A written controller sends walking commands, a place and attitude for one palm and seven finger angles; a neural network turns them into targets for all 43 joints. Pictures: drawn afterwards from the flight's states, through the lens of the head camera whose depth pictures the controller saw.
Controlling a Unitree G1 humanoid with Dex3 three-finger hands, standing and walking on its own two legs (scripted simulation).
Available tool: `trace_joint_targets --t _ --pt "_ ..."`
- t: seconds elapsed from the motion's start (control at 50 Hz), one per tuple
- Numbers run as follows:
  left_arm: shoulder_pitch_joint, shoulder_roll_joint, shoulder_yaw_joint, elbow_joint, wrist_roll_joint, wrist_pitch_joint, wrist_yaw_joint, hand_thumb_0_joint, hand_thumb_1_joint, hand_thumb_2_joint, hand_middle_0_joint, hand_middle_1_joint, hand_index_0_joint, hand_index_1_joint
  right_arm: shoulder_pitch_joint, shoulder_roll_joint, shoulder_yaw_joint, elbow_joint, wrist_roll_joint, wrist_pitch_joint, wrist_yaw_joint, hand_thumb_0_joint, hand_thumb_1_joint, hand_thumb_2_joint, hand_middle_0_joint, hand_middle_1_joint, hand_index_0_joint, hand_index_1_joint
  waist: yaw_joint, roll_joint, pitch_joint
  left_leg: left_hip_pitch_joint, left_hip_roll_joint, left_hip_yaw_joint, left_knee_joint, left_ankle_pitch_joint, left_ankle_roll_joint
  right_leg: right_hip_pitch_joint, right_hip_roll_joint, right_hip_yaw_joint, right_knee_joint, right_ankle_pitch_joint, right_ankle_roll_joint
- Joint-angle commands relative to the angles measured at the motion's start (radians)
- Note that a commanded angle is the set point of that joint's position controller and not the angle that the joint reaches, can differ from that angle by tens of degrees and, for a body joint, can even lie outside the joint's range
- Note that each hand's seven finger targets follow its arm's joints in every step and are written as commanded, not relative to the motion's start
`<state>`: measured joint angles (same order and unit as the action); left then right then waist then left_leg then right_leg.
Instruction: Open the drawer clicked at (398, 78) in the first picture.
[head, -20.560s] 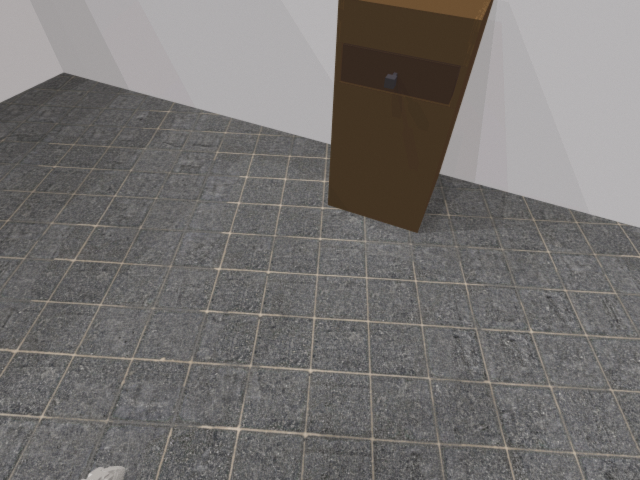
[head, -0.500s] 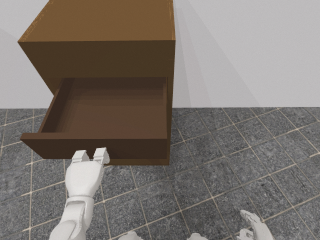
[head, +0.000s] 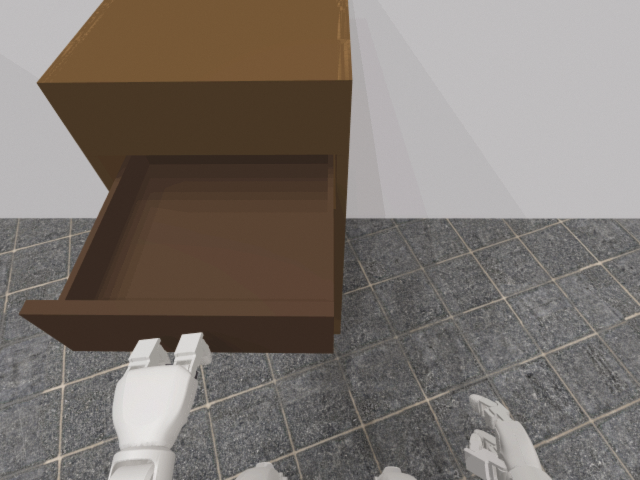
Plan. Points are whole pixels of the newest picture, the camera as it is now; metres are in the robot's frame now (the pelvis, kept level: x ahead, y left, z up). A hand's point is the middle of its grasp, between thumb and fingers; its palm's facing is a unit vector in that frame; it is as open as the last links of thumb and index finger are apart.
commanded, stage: pull the drawer open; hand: left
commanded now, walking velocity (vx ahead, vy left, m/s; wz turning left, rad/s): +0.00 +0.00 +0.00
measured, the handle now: (182, 365) +0.26 +0.20 -0.03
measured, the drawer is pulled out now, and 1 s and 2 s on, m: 0.29 0.30 0.30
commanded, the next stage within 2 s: open the thumb to release the handle in 0.26 s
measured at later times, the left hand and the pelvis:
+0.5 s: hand (173, 417) +0.20 +0.20 -0.05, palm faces +0.02 -0.06 -1.00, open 6.5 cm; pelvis -0.01 -0.01 -0.01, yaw +1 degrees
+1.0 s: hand (176, 417) +0.21 +0.20 -0.05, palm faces -0.01 -0.07 -1.00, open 13.3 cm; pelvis -0.03 -0.02 +0.00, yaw +2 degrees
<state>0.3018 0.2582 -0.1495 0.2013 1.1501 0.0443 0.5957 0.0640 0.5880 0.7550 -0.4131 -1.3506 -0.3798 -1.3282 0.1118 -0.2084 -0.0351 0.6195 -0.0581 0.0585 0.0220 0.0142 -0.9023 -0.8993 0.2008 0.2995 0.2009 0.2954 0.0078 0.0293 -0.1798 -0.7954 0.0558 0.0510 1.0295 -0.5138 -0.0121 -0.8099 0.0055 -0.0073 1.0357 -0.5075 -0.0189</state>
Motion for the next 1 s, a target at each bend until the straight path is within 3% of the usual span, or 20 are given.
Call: trace_joint_targets --t 0.0,0.06,0.12,0.16,0.2,0.32,0.34,0.36,0.44,0.48,0.52,0.54,0.56,0.64,0.74,0.82,0.86,0.92,0.94,0.98 --pt "0.148 0.090 0.081 -0.200 -0.024 0.019 0.056 0.000 0.900 0.900 -0.400 -1.350 -0.400 -1.350 -0.080 -0.110 -0.034 -0.158 0.005 -0.048 -0.005 0.000 -0.900 -0.900 0.200 0.300 0.200 0.300 0.049 -0.024 -0.218 0.198 -0.073 -0.028 -0.096 0.408 0.021 0.149 0.041 -0.005 -0.123 0.469 -0.031" --pt "0.173 0.084 0.072 -0.219 -0.022 0.013 0.057 0.000 0.900 0.900 -0.400 -1.350 -0.400 -1.350 -0.084 -0.109 -0.030 -0.168 0.000 -0.050 -0.004 0.000 -0.900 -0.900 0.200 0.300 0.200 0.300 0.048 -0.024 -0.212 0.193 -0.073 -0.029 -0.091 0.396 0.022 0.140 0.040 -0.003 -0.120 0.461 -0.032" --pt "0.211 0.125 0.119 -0.230 -0.025 0.002 0.059 0.000 0.900 0.900 -0.400 -1.350 -0.400 -1.350 -0.092 -0.110 -0.025 -0.173 -0.001 -0.053 -0.007 0.000 -0.900 -0.900 0.200 0.300 0.200 0.300 0.058 -0.030 -0.205 0.173 -0.078 -0.029 -0.085 0.375 0.020 0.144 0.040 0.009 -0.116 0.461 -0.035" --pt "0.256 0.104 0.104 -0.237 -0.024 -0.008 0.057 0.000 0.900 0.900 -0.400 -1.350 -0.400 -1.350 -0.089 -0.104 -0.026 -0.180 -0.003 -0.058 -0.001 0.000 -0.900 -0.900 0.200 0.300 0.200 0.300 0.066 -0.022 -0.211 0.176 -0.078 -0.027 -0.080 0.386 0.021 0.140 0.039 0.011 -0.108 0.466 -0.035" --pt "0.275 0.122 0.124 -0.248 -0.023 -0.018 0.056 0.000 0.900 0.900 -0.400 -1.350 -0.400 -1.350 -0.090 -0.104 -0.025 -0.181 -0.004 -0.057 0.001 0.000 -0.900 -0.900 0.200 0.300 0.200 0.300 0.071 -0.025 -0.225 0.167 -0.078 -0.028 -0.071 0.394 0.020 0.143 0.040 0.018 -0.096 0.480 -0.035" --pt "0.302 0.137 0.142 -0.274 -0.027 -0.018 0.059 0.000 0.900 0.900 -0.400 -1.350 -0.400 -1.350 -0.092 -0.107 -0.023 -0.192 -0.006 -0.057 0.004 0.000 -0.900 -0.900 0.200 0.300 0.200 0.300 0.069 -0.012 -0.226 0.154 -0.079 -0.029 -0.058 0.406 0.019 0.145 0.039 0.029 -0.085 0.517 -0.037" --pt "-0.056 0.152 0.113 -0.255 0.008 -0.011 0.074 0.000 0.900 0.900 -0.400 -1.350 -0.400 -1.350 -0.106 -0.122 -0.025 -0.137 -0.020 -0.044 -0.008 0.000 -0.900 -0.900 0.200 0.300 0.200 0.300 -0.014 -0.037 -0.199 0.140 -0.077 -0.038 -0.024 0.337 0.020 0.034 0.028 0.055 -0.090 0.455 -0.027" --pt "-0.044 0.142 0.141 -0.235 0.018 -0.008 0.085 0.000 0.830 0.870 -0.395 -1.342 -0.395 -1.342 -0.079 -0.114 -0.039 -0.144 -0.021 -0.051 -0.018 0.000 -0.900 -0.900 0.200 0.300 0.200 0.300 0.015 -0.009 -0.210 0.131 -0.075 -0.031 -0.034 0.309 0.023 0.063 0.029 0.017 -0.091 0.418 -0.025" --pt "-0.031 0.136 0.127 -0.189 0.002 0.031 0.096 0.000 0.550 0.750 -0.375 -1.313 -0.375 -1.313 -0.090 -0.115 -0.037 -0.129 -0.012 -0.057 -0.034 0.000 -0.900 -0.900 0.200 0.300 0.200 0.300 0.026 -0.038 -0.265 0.162 -0.083 -0.023 -0.050 0.312 0.024 0.098 0.031 0.023 -0.110 0.414 -0.024" --pt "-0.053 0.125 0.107 -0.178 -0.015 0.053 0.085 0.000 0.410 0.690 -0.365 -1.298 -0.365 -1.298 -0.095 -0.115 -0.036 -0.123 -0.004 -0.055 -0.044 0.000 -0.900 -0.900 0.200 0.300 0.200 0.300 0.022 -0.052 -0.251 0.156 -0.086 -0.020 -0.064 0.293 0.026 0.123 0.026 0.016 -0.132 0.410 -0.018" --pt "-0.084 0.154 0.131 -0.163 -0.024 0.065 0.070 0.000 0.270 0.630 -0.355 -1.283 -0.355 -1.283 -0.093 -0.119 -0.035 -0.116 0.004 -0.053 -0.059 0.000 -0.900 -0.900 0.200 0.300 0.200 0.300 0.018 -0.075 -0.242 0.148 -0.086 -0.021 -0.077 0.276 0.029 0.148 0.025 0.019 -0.149 0.407 -0.018" --pt "-0.094 0.155 0.123 -0.150 -0.016 0.064 0.067 0.000 0.200 0.600 -0.350 -1.275 -0.350 -1.275 -0.108 -0.115 -0.026 -0.112 0.002 -0.051 -0.064 0.000 -0.900 -0.900 0.200 0.300 0.200 0.300 0.029 -0.069 -0.243 0.139 -0.091 -0.016 -0.080 0.261 0.029 0.144 0.023 0.026 -0.152 0.379 -0.014" --pt "-0.122 0.133 0.093 -0.142 -0.014 0.064 0.058 0.000 0.130 0.570 -0.345 -1.268 -0.345 -1.268 -0.098 -0.113 -0.030 -0.111 0.005 -0.052 -0.068 0.000 -0.900 -0.900 0.200 0.300 0.200 0.300 0.015 -0.063 -0.210 0.141 -0.087 -0.020 -0.087 0.243 0.031 0.129 0.022 0.015 -0.163 0.353 -0.016" --pt "-0.186 0.142 0.093 -0.096 -0.011 0.046 0.043 0.000 -0.150 0.450 -0.325 -1.237 -0.325 -1.237 -0.104 -0.110 -0.022 -0.099 0.005 -0.056 -0.079 0.000 -0.900 -0.900 0.200 0.300 0.200 0.300 0.019 -0.068 -0.178 0.126 -0.090 -0.017 -0.100 0.190 0.033 0.106 0.018 0.020 -0.190 0.248 -0.012" --pt "-0.245 0.135 0.077 -0.092 -0.012 0.017 0.034 0.000 -0.500 0.300 -0.300 -1.200 -0.300 -1.200 -0.093 -0.107 -0.025 -0.098 0.004 -0.065 -0.081 0.000 -0.900 -0.900 0.200 0.300 0.200 0.300 0.018 -0.043 -0.212 0.141 -0.090 -0.016 -0.098 0.184 0.035 0.102 0.015 0.023 -0.192 0.225 -0.013" --pt "-0.236 0.152 0.102 -0.066 -0.017 0.009 0.032 0.000 -0.500 0.300 -0.300 -1.200 -0.300 -1.200 -0.087 -0.110 -0.029 -0.094 0.007 -0.069 -0.082 0.000 -0.900 -0.900 0.200 0.300 0.200 0.300 0.020 -0.057 -0.202 0.117 -0.092 -0.018 -0.096 0.176 0.034 0.119 0.013 0.029 -0.198 0.225 -0.015" --pt "-0.244 0.134 0.081 -0.077 -0.012 0.001 0.036 0.000 -0.500 0.300 -0.300 -1.200 -0.300 -1.200 -0.084 -0.107 -0.033 -0.098 0.006 -0.072 -0.079 0.000 -0.900 -0.900 0.200 0.300 0.200 0.300 0.021 -0.039 -0.200 0.118 -0.092 -0.015 -0.096 0.167 0.034 0.107 0.012 0.030 -0.198 0.209 -0.016" --pt "-0.242 0.137 0.089 -0.059 -0.014 0.005 0.038 0.000 -0.500 0.300 -0.300 -1.200 -0.300 -1.200 -0.082 -0.111 -0.033 -0.097 0.008 -0.071 -0.078 0.000 -0.900 -0.900 0.200 0.300 0.200 0.300 0.019 -0.062 -0.193 0.114 -0.091 -0.020 -0.099 0.165 0.033 0.101 0.016 0.021 -0.196 0.199 -0.017" --pt "-0.247 0.105 0.045 -0.117 -0.020 0.003 0.038 0.000 -0.500 0.300 -0.300 -1.200 -0.300 -1.200 -0.089 -0.107 -0.030 -0.110 0.006 -0.073 -0.074 0.000 -0.900 -0.900 0.200 0.300 0.200 0.300 0.021 -0.038 -0.213 0.133 -0.092 -0.017 -0.104 0.169 0.034 0.111 0.011 0.027 -0.202 0.196 -0.015" --pt "-0.267 0.127 0.063 -0.095 -0.016 0.010 0.041 0.000 -0.500 0.300 -0.300 -1.200 -0.300 -1.200 -0.085 -0.109 -0.031 -0.101 0.007 -0.072 -0.075 0.000 -0.900 -0.900 0.200 0.300 0.200 0.300 0.015 -0.048 -0.203 0.138 -0.091 -0.018 -0.106 0.168 0.034 0.098 0.016 0.019 -0.201 0.191 -0.015"
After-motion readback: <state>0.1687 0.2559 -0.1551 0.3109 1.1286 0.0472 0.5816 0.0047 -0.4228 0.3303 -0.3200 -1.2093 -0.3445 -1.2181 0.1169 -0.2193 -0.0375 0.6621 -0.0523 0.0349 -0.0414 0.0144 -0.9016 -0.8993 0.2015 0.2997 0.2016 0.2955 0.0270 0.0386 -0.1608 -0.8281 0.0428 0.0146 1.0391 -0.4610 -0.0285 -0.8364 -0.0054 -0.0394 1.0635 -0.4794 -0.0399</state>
